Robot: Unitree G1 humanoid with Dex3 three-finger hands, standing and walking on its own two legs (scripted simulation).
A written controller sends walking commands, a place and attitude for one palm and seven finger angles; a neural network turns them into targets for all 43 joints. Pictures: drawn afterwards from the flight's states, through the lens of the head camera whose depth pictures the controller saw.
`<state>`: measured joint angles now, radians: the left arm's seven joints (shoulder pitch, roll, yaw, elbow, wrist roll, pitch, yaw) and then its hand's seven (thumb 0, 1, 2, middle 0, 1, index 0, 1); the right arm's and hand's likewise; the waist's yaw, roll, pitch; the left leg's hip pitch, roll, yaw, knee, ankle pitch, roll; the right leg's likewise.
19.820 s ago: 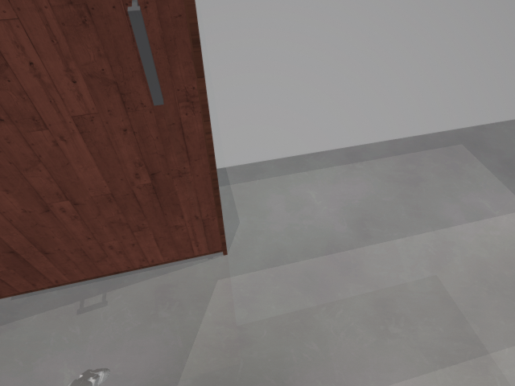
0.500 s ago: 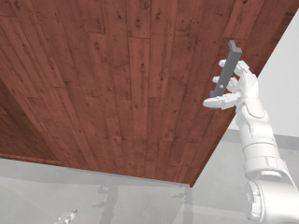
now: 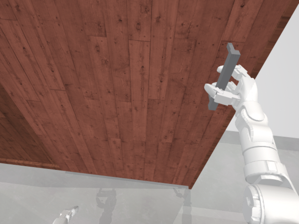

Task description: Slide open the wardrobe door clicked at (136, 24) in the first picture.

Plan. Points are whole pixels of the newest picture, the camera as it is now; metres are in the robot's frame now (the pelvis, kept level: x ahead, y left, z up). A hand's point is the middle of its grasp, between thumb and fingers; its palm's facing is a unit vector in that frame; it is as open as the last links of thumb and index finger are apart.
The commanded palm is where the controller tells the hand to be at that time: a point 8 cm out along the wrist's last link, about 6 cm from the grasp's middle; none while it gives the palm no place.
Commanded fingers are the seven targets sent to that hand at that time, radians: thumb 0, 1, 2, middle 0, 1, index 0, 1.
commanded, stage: grip the handle and tug to test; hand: right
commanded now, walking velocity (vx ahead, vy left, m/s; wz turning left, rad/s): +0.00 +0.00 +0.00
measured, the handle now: (220, 79) +0.49 -0.15 +0.17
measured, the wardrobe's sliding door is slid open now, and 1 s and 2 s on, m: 0.00 0.00 0.01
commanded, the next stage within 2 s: tug the door sideways, standing still in 0.92 s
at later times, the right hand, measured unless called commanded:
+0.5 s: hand (214, 87) +0.44 -0.13 +0.17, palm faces +0.02 +1.00 +0.01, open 5.2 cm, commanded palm +0.41 -0.19 +0.17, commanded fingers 0.00 -0.90 -0.90 0.45 1.40 0.45 1.40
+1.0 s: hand (214, 88) +0.44 -0.13 +0.17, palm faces +0.03 +1.00 +0.01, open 5.5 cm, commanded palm +0.39 -0.18 +0.17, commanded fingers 0.00 -0.90 -0.90 0.45 1.40 0.45 1.40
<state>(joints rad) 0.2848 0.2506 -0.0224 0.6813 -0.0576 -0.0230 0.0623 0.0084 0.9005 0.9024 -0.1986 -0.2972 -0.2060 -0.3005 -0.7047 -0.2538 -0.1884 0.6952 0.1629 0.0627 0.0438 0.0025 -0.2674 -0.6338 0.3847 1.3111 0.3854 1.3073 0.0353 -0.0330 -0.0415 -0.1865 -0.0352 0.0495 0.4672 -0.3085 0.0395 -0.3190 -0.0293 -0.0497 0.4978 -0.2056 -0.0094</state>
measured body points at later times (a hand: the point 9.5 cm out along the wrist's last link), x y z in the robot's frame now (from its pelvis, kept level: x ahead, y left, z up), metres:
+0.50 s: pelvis +0.00 +0.00 +0.00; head +0.01 +0.01 +0.45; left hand +0.08 +0.26 -0.12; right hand +0.44 -0.18 +0.17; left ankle -0.04 +0.09 -0.74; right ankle +0.03 -0.12 -0.74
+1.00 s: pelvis +0.04 +0.00 +0.00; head +0.03 +0.02 +0.45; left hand +0.15 +0.26 -0.10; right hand +0.43 -0.18 +0.17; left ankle -0.04 +0.09 -0.74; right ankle +0.03 -0.12 -0.74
